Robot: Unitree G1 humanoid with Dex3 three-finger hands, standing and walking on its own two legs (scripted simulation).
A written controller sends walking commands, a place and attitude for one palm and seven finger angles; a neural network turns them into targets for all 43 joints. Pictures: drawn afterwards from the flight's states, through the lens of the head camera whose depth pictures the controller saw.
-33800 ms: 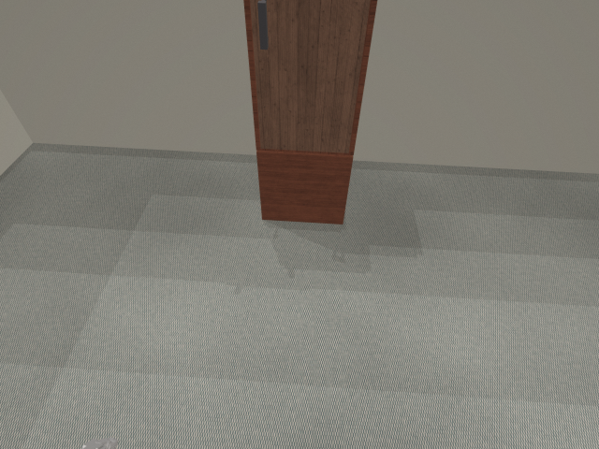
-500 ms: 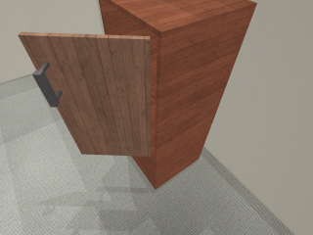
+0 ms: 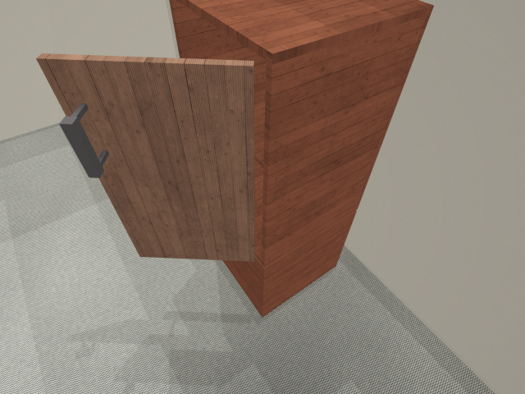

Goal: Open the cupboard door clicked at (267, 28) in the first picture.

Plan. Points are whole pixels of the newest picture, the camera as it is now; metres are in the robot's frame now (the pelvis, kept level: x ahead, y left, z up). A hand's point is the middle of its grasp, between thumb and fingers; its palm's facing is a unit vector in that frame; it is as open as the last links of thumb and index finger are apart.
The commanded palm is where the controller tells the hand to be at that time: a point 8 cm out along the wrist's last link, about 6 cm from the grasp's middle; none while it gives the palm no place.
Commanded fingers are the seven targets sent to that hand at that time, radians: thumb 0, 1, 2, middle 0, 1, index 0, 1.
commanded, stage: shuffle to correct the standing spot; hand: left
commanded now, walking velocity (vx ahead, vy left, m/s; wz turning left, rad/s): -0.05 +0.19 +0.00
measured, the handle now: (88, 141) +0.49 +0.35 +0.11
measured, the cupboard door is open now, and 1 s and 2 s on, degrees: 53 53 53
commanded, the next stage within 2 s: come to a stop and stand still in 0.70 s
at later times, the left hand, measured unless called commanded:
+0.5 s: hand out of the picture -0.03 +0.28 -0.19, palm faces +0.08 -0.96 -0.28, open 7.4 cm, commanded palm none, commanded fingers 0.00 0.90 0.90 -0.20 -0.30 -0.20 -0.30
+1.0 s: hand out of the picture -0.08 +0.33 -0.17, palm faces +0.12 -0.96 -0.24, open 7.4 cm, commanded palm none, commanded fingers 0.00 0.90 0.90 -0.20 -0.30 -0.20 -0.30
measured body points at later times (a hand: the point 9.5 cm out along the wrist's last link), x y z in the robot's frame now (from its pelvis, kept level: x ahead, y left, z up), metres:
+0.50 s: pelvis -0.04 +0.07 -0.02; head -0.01 +0.08 +0.43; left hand -0.03 +0.33 -0.17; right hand +0.05 -0.17 -0.16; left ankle +0.00 +0.17 -0.74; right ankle -0.09 -0.05 -0.68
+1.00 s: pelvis -0.07 +0.14 +0.00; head -0.04 +0.14 +0.45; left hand -0.09 +0.38 -0.15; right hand -0.01 -0.11 -0.15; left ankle -0.06 +0.31 -0.71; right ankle -0.08 +0.01 -0.74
